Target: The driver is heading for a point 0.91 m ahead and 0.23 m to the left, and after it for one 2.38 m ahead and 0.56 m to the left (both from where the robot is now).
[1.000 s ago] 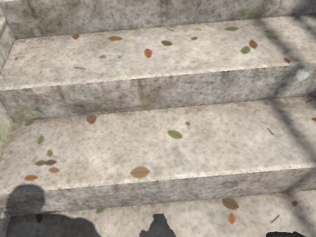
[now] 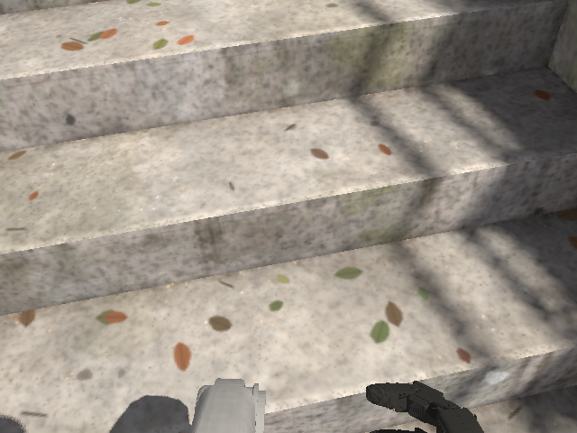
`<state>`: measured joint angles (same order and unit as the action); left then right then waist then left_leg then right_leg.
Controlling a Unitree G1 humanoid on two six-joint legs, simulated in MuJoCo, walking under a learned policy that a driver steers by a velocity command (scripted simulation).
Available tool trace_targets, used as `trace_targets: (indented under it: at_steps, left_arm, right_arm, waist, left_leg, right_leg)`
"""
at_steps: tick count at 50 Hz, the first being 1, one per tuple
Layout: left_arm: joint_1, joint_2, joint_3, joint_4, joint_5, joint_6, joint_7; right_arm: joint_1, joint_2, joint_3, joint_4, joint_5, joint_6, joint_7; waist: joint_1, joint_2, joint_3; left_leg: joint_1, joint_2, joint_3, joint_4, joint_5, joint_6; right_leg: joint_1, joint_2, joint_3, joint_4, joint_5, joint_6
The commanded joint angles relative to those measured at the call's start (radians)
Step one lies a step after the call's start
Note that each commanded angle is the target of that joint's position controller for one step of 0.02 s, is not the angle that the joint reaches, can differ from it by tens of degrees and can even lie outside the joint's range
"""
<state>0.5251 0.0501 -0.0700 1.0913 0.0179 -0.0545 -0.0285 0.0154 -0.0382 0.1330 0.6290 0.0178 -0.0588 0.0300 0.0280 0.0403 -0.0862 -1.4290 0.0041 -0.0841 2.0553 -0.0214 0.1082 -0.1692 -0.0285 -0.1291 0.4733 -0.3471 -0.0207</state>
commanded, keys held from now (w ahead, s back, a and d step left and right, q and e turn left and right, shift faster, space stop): w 0.20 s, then w+q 0.80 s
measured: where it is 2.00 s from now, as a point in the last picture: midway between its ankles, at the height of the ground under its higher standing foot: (188, 168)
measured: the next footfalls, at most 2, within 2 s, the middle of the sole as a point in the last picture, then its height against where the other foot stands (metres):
left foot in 0.14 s outside the picture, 0.17 m higher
right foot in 0.72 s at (355, 318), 0.17 m higher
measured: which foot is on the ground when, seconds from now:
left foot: up 0.00-0.12, down 0.14-0.74, up 0.76-1.00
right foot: down 0.00-0.18, up 0.20-0.70, down 0.72-1.00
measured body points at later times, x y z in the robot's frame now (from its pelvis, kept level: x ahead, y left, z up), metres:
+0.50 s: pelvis +0.28 +0.04 +0.16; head +0.26 +0.07 +0.61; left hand +0.50 +0.20 +0.09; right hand +0.18 -0.13 +0.02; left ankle +0.24 +0.10 -0.57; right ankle +0.38 -0.10 -0.27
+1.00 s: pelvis +0.57 +0.04 +0.33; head +0.55 +0.03 +0.78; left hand +0.46 +0.25 +0.17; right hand +0.87 -0.07 +0.27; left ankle +0.57 +0.20 -0.15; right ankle +0.62 -0.06 -0.39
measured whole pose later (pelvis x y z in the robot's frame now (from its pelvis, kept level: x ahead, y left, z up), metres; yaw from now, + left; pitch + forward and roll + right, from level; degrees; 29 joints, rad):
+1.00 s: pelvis +0.57 +0.04 +0.33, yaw +24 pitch +1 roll -2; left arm 0.41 0.19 0.01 1.06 0.05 -0.06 -0.01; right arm 0.05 -0.20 0.00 0.65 0.02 -0.03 0.04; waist -0.01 0.04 -0.10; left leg -1.11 0.01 -0.12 1.94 0.01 0.15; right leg -0.31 -0.09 -0.26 0.66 -0.35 -0.01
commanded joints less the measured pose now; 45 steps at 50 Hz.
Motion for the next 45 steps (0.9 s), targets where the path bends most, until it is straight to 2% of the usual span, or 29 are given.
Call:
trace_targets:
  at_steps: [1,3,4,5,7,8,9,10,11,12,13,15,18,20,22,27,30,32,33,34,35,36,37,38,39,40,42,43,45]
  left_arm:
    - [0.095,0.177,0.034,-0.014,-0.032,-0.016,0.054]
    - [0.107,0.196,0.048,-0.007,-0.041,0.004,0.073]
    - [0.053,0.202,0.044,-0.018,-0.031,0.010,0.071]
    - [0.097,0.230,0.046,-0.006,-0.022,0.011,0.063]
    - [0.079,0.312,0.069,-0.010,0.000,0.000,0.060]
    - [-0.020,0.335,0.083,-0.059,0.009,-0.020,0.060]
    - [-0.002,0.210,0.071,-0.079,-0.015,-0.045,0.031]
    - [-0.098,0.154,0.067,-0.079,-0.004,-0.068,-0.005]
    - [-0.180,0.112,0.077,-0.144,-0.017,-0.083,-0.047]
    - [-0.294,0.073,0.059,-0.236,-0.032,-0.075,-0.060]
    - [-0.383,0.073,0.049,-0.305,-0.017,-0.076,-0.057]
    - [-0.287,0.028,0.023,-0.316,-0.003,-0.057,-0.036]
    - [-0.223,-0.008,-0.014,-0.335,-0.016,-0.046,-0.019]
    - [-0.287,0.023,-0.024,-0.364,-0.001,-0.032,-0.012]
    - [-0.362,0.034,-0.021,-0.373,0.010,-0.032,-0.002]
    - [-0.689,-0.021,-0.052,-0.499,-0.015,-0.068,0.000]
    - [-0.888,-0.027,-0.073,-0.605,-0.017,-0.089,-0.014]
    - [-0.988,-0.035,-0.091,-0.670,-0.002,-0.083,-0.015]
    - [-0.918,-0.008,-0.069,-0.649,-0.014,-0.086,-0.015]
    - [-0.765,0.053,-0.030,-0.620,-0.018,-0.089,0.000]
    - [-0.594,0.138,0.023,-0.582,-0.028,-0.089,0.013]
    - [-0.386,0.250,0.074,-0.538,-0.035,-0.083,0.015]
    - [-0.152,0.357,0.113,-0.465,-0.012,-0.076,0.007]
    - [-0.055,0.412,0.137,-0.391,0.033,-0.056,0.015]
    - [-0.098,0.362,0.128,-0.382,0.046,-0.036,0.052]
    - [-0.197,0.228,0.096,-0.344,0.014,-0.013,0.064]
    - [-0.292,-0.011,0.036,-0.220,0.028,-0.013,0.050]
    - [-0.306,-0.030,0.033,-0.187,0.044,-0.026,0.039]
    - [-0.293,0.016,0.052,-0.132,0.024,-0.031,0.011]
  right_arm:
    - [-0.254,-0.042,0.018,-0.163,-0.019,-0.015,0.001]
    - [-0.299,-0.025,0.014,-0.160,-0.018,-0.021,0.031]
    - [-0.262,-0.022,0.009,-0.146,-0.016,-0.030,0.040]
    - [-0.226,-0.053,-0.008,-0.134,-0.009,-0.038,0.044]
    - [0.023,-0.180,-0.077,-0.072,-0.001,-0.031,0.028]
    - [0.260,-0.262,-0.113,0.008,-0.022,-0.023,0.025]
    - [0.412,-0.349,-0.157,0.097,-0.055,-0.001,0.011]
    - [0.498,-0.396,-0.178,0.152,-0.076,0.026,-0.022]
    - [0.454,-0.290,-0.146,0.205,-0.083,0.024,-0.033]
    - [0.377,-0.156,-0.112,0.235,-0.075,0.020,-0.017]
    - [0.307,-0.059,-0.089,0.272,-0.076,-0.001,0.007]
    - [0.288,0.012,-0.074,0.343,-0.073,-0.017,0.025]
    - [0.322,-0.049,-0.082,0.380,-0.048,-0.006,0.043]
    - [0.309,-0.081,-0.080,0.369,-0.049,0.005,0.034]
    - [0.391,-0.088,-0.078,0.391,-0.051,-0.001,0.028]
    - [0.675,-0.113,-0.087,0.460,-0.049,0.015,-0.023]
    - [0.748,-0.092,-0.093,0.451,-0.034,0.040,-0.059]
    - [0.722,-0.120,-0.117,0.434,0.007,0.049,-0.096]
    - [0.654,-0.124,-0.117,0.411,0.007,0.040,-0.089]
    - [0.628,-0.148,-0.114,0.422,-0.022,0.022,-0.077]
    - [0.643,-0.203,-0.124,0.431,-0.043,0.013,-0.068]
    - [0.520,-0.296,-0.154,0.389,-0.042,0.003,-0.067]
    - [0.380,-0.306,-0.162,0.319,-0.048,-0.015,-0.066]
    - [0.419,-0.134,-0.142,0.269,-0.028,-0.039,-0.035]
    - [0.368,-0.113,-0.144,0.251,-0.056,-0.063,0.007]
    - [0.291,-0.080,-0.146,0.176,-0.030,-0.060,0.038]
    - [0.183,-0.057,-0.124,0.079,-0.024,-0.021,0.044]
    - [0.238,-0.057,-0.123,0.081,-0.011,-0.003,0.038]
    - [0.284,0.011,-0.089,0.073,0.012,0.013,0.036]
  waist:
    - [0.021,-0.123,0.114]
    - [0.027,-0.100,0.071]
    - [-0.022,-0.130,0.025]
    - [-0.046,-0.194,-0.025]
    - [-0.180,-0.368,-0.127]
    - [-0.265,-0.330,-0.248]
    - [-0.247,0.034,-0.363]
    - [-0.264,0.244,-0.393]
    - [-0.186,0.174,-0.241]
    - [-0.112,0.087,-0.065]
    - [-0.049,-0.033,0.073]
    - [0.040,-0.057,0.068]
    - [0.085,-0.048,0.106]
    - [0.092,-0.056,0.114]
    - [0.043,-0.013,0.090]
    - [-0.129,0.046,0.132]
    - [-0.172,0.056,0.139]
    - [-0.151,0.073,0.155]
    - [-0.090,0.112,0.102]
    - [0.002,0.242,-0.010]
    - [0.090,0.326,-0.153]
    - [0.227,0.355,-0.216]
    - [0.313,0.173,-0.360]
    - [0.215,-0.374,-0.487]
    - [0.193,-0.438,-0.457]
    - [0.099,-0.331,-0.227]
    - [-0.018,-0.077,0.069]
    - [-0.076,-0.050,0.085]
    - [-0.136,-0.045,0.112]
  left_leg:
    - [0.126,0.125,0.203,-0.276,-0.105,-0.043]
    - [0.207,0.139,0.243,-0.518,-0.215,-0.026]
    - [0.448,0.083,0.300,-0.627,-0.244,0.010]
    - [0.640,-0.009,0.369,-0.702,-0.357,0.031]
    - [0.864,-0.080,0.241,-0.942,-0.491,0.066]
    - [1.150,0.027,0.001,-0.988,-0.355,0.123]
    - [1.454,0.182,-0.462,-1.354,-0.652,0.244]
    - [1.535,0.326,-0.912,-1.797,-0.803,0.301]
    - [1.375,0.316,-0.912,-1.813,-0.758,0.213]
    - [1.178,0.298,-0.712,-1.731,-0.702,0.154]
    - [1.003,0.262,-0.492,-1.672,-0.575,0.124]
    - [0.972,0.167,-0.259,-1.632,-0.350,0.056]
    - [0.972,0.131,-0.121,-1.670,-0.258,0.042]
    - [0.910,0.106,-0.065,-1.694,-0.263,0.046]
    - [0.902,0.101,-0.108,-1.706,-0.230,0.077]
    - [1.365,0.190,-0.347,-1.706,-0.221,0.099]
    - [1.383,0.211,-0.382,-1.802,-0.152,0.110]
    - [1.241,0.243,-0.322,-2.044,-0.045,0.146]
    - [1.227,0.203,-0.222,-2.037,0.170,0.129]
    - [1.181,0.180,-0.155,-1.950,0.839,0.130]
    - [1.324,0.170,-0.110,-1.775,1.372,0.103]
    - [1.363,0.167,-0.123,-1.545,1.524,0.068]
    - [1.221,0.117,-0.141,-1.267,1.262,0.073]
    - [0.813,-0.086,-0.129,-0.878,0.314,0.033]
    - [0.726,-0.148,-0.270,-0.424,-0.080,0.012]
    - [0.605,-0.098,-0.219,-0.234,-0.083,0.019]
    - [0.472,-0.026,-0.078,-0.050,-0.086,0.077]
    - [0.507,0.007,-0.094,-0.042,-0.066,0.098]
    - [0.426,0.026,-0.097,-0.010,-0.036,0.113]
  right_leg:
    - [-0.083,-0.227,0.242,-0.457,0.175,-0.151]
    - [0.164,-0.254,0.179,-0.463,0.453,-0.150]
    - [0.108,-0.229,0.088,-0.406,0.883,-0.141]
    - [0.132,-0.216,0.059,-0.301,1.412,-0.152]
    - [0.291,-0.250,0.109,-0.047,1.908,-0.153]
    - [0.133,-0.231,0.119,0.175,1.820,-0.143]
    - [-0.237,-0.055,0.139,0.483,1.320,-0.107]
    - [-0.462,0.128,0.253,0.990,0.285,-0.073]
    - [-0.596,0.128,0.441,1.322,0.240,-0.091]
    - [-0.707,0.090,0.386,1.416,0.251,-0.125]
    - [-0.763,0.044,0.311,1.446,0.279,-0.162]
    - [-0.821,0.026,0.307,1.589,0.313,-0.199]
    - [-0.997,0.000,0.276,1.617,0.327,-0.176]
    - [-1.026,-0.050,0.171,1.497,0.386,-0.104]
    - [-1.036,-0.063,0.090,1.520,0.442,-0.047]
    - [-1.526,-0.103,0.077,1.625,0.252,-0.004]
    - [-1.469,-0.101,0.046,1.356,0.243,0.039]
    - [-1.095,-0.112,0.000,1.012,0.038,0.034]
    - [-0.846,-0.067,-0.073,0.837,0.004,0.012]
    - [-0.493,0.037,-0.128,0.821,0.002,-0.023]
    - [-0.295,0.089,-0.080,0.762,-0.055,-0.063]
    - [-0.151,0.041,0.106,0.623,-0.106,-0.118]
    - [0.127,-0.099,0.389,0.485,-0.159,-0.178]
    - [0.424,-0.331,0.949,0.046,-0.325,-0.317]
    - [0.331,-0.409,1.252,-0.192,-0.270,-0.325]
    - [0.117,-0.403,1.042,-0.173,-0.330,-0.238]
    - [-0.244,-0.354,0.600,-0.017,-0.235,-0.162]
    - [-0.302,-0.319,0.436,-0.008,-0.114,-0.103]
    - [-0.309,-0.280,0.234,-0.062,0.032,-0.046]
Velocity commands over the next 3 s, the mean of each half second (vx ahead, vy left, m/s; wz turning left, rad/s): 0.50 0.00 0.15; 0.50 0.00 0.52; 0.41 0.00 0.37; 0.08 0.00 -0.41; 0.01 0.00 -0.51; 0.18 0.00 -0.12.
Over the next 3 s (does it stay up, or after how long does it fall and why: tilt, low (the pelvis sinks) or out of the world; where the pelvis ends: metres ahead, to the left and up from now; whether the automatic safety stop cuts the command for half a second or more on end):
stays up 1.24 0.33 0.69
